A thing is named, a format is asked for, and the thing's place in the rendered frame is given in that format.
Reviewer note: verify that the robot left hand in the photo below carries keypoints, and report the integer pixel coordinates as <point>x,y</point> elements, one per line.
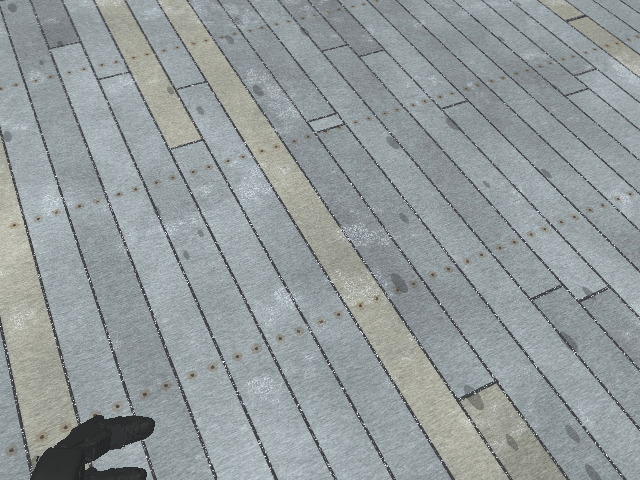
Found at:
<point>89,441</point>

